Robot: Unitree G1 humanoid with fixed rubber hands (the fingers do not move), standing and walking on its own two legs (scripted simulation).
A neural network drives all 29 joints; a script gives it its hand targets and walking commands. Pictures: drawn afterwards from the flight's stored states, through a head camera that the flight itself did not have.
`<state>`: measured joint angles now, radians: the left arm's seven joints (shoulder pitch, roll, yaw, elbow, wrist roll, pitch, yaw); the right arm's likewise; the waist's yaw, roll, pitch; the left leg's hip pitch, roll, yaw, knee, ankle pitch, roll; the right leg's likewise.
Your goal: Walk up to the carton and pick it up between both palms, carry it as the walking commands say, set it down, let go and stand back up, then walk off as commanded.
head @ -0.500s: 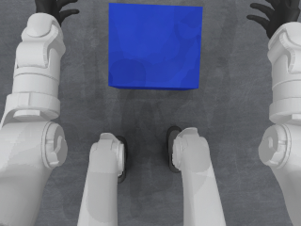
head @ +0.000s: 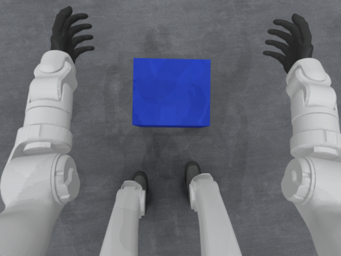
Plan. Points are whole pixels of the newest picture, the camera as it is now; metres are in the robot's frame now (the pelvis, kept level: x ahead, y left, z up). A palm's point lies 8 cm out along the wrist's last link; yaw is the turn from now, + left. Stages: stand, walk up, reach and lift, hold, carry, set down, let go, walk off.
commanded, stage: set down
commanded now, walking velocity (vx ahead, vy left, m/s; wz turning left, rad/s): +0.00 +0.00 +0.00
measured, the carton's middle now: (171, 97) +0.51 -0.04 -0.54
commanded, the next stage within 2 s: let go in 0.04 s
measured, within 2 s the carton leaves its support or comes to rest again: neither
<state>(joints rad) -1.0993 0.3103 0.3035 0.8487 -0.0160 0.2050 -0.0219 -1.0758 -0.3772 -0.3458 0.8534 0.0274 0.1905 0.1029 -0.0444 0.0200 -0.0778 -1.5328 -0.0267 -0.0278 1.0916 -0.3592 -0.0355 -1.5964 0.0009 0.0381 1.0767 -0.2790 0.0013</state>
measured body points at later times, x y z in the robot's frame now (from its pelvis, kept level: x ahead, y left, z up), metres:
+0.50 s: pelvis +0.04 +0.00 +0.07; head +0.27 -0.02 +0.46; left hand +0.41 +0.22 -0.04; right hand +0.38 -0.27 -0.04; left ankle +0.05 +0.14 -0.62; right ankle +0.08 -0.12 -0.62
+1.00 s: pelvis +0.08 +0.01 +0.13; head +0.12 +0.01 +0.57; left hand +0.27 +0.24 +0.05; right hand +0.24 -0.23 +0.05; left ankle +0.05 +0.14 -0.62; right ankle +0.08 -0.12 -0.62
